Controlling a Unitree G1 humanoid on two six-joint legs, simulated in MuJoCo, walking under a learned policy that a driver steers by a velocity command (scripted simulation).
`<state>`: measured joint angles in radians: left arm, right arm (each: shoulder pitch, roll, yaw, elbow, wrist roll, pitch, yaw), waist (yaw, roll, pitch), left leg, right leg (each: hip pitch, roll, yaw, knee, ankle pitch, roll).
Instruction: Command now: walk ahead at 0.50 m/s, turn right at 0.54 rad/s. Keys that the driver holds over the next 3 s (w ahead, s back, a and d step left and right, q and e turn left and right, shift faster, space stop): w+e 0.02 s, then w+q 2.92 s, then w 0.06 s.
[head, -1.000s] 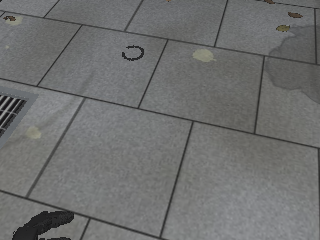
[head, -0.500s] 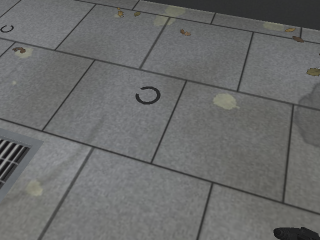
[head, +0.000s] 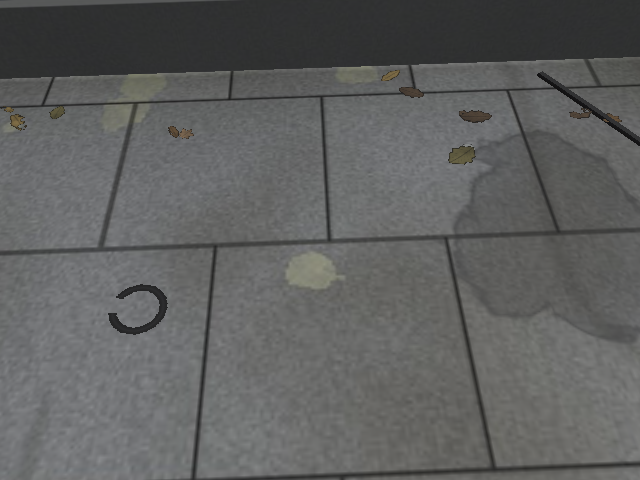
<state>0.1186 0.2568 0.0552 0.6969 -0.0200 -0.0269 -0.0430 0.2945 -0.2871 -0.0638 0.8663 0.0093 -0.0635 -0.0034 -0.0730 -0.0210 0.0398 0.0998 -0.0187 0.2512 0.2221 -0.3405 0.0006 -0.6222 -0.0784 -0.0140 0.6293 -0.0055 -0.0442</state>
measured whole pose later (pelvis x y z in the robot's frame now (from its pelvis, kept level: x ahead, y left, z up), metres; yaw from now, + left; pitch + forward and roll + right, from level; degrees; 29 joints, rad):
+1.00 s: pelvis +0.59 +0.05 +0.01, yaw +24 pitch +3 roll +0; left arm 0.03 0.28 0.04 0.71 0.00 -0.10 -0.01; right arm 0.33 -0.29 -0.07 0.73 0.02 -0.03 -0.01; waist -0.08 -0.03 0.03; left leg -0.12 -0.11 -0.17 0.40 -0.31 0.07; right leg -0.59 -0.04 0.11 0.53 0.02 0.07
